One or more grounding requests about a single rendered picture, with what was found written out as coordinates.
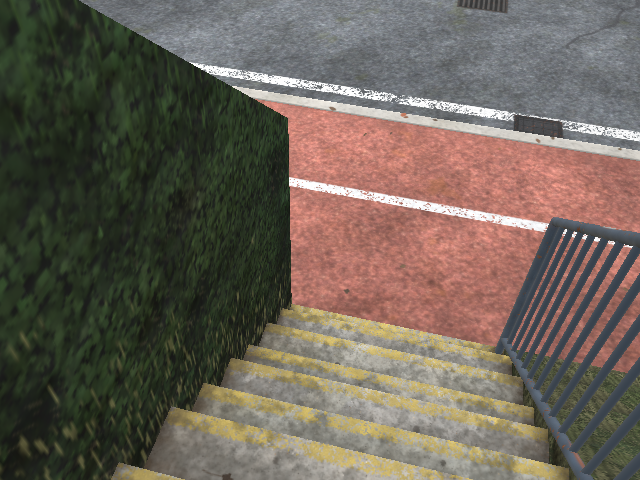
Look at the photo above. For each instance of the stairs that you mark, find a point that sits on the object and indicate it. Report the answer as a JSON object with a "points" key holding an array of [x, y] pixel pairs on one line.
{"points": [[327, 396]]}

